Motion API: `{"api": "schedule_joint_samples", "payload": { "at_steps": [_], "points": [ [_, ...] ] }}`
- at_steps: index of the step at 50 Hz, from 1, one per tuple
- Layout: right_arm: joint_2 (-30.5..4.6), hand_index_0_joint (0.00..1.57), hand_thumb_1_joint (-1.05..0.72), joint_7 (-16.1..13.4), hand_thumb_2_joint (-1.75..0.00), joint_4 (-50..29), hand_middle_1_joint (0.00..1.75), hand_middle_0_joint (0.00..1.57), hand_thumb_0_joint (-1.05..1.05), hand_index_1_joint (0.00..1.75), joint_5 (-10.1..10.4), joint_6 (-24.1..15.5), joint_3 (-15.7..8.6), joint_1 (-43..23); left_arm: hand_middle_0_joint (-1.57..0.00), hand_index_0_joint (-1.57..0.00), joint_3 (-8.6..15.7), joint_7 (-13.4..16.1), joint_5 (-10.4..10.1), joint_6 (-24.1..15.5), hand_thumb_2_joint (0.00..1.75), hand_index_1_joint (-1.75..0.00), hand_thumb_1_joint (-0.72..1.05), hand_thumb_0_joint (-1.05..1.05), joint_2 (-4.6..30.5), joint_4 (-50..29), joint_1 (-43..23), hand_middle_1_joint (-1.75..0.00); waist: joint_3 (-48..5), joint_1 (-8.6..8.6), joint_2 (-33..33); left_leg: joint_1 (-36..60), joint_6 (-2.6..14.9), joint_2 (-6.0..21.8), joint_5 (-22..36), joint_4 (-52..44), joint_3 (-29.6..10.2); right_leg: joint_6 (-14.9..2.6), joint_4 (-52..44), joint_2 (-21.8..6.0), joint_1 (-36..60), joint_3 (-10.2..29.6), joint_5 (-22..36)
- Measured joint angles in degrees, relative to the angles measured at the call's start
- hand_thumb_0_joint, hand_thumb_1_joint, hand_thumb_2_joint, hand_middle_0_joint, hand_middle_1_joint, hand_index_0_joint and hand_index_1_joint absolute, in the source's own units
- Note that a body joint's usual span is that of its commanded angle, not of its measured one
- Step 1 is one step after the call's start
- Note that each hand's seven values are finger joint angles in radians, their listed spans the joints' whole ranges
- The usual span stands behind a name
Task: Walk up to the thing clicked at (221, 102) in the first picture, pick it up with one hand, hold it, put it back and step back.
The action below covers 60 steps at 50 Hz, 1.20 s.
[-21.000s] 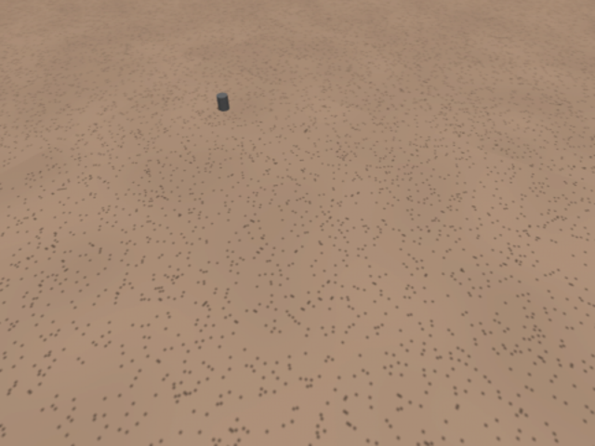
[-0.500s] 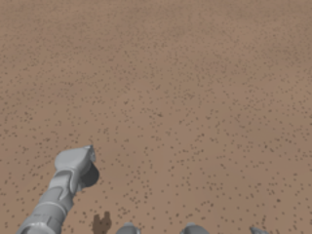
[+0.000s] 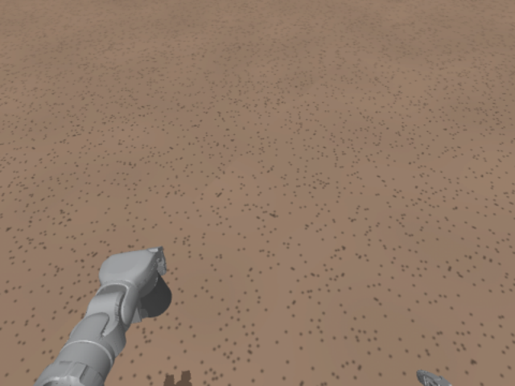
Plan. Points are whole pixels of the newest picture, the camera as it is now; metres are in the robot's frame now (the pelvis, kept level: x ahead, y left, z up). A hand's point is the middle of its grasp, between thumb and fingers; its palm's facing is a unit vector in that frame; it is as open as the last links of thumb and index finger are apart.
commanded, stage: hold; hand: left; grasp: from above
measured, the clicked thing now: (146, 290) +0.32 +0.22 -0.10
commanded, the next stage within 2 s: crouch in 1.60 s
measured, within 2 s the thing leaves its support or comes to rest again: neither
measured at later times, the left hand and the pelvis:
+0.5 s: hand (135, 296) +0.29 +0.22 -0.04, palm faces -0.45 -0.06 -0.89, open 10.1 cm; pelvis -0.01 +0.00 +0.01, yaw +0 degrees
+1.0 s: hand (134, 303) +0.27 +0.21 -0.02, palm faces -0.44 -0.06 -0.90, open 10.1 cm; pelvis -0.02 -0.01 +0.02, yaw +0 degrees
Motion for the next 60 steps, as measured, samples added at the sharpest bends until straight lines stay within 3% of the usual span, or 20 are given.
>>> {"api": "schedule_joint_samples", "payload": {
  "at_steps": [18, 60],
  "points": [
    [-0.3, 0.20, -0.91, 0.2, -0.90, -1.7, 0.30, 0.20, 0.01, 0.30, 0.5, 1.5, 0.2, -0.2, -0.58, -0.46, -0.8, -4.1, 0.0, 0.0, 0.91, -1.13, -0.11, 0.03, 0.4, -4.5, 2.1, -1.13, 1.3, 0.97, 0.5, 6.5, -0.12, -0.1, 2.4, -5.7, 0.6, -0.17, -5.0, -0.1, 6.0, 0.5, 2.2],
    [-0.2, 0.20, -0.92, -0.8, -0.90, -2.8, 0.30, 0.20, 0.01, 0.30, 1.3, 2.0, 1.6, -3.4, -0.55, -0.45, -1.5, -8.3, -0.8, -0.3, 0.89, -1.13, -0.09, 0.03, 0.4, -10.4, 4.3, -1.17, 3.8, 2.36, 1.1, 13.0, -0.45, -0.3, 6.9, -12.5, 0.7, -0.54, -10.1, -0.1, 11.6, 0.5, 5.9]
  ]
}}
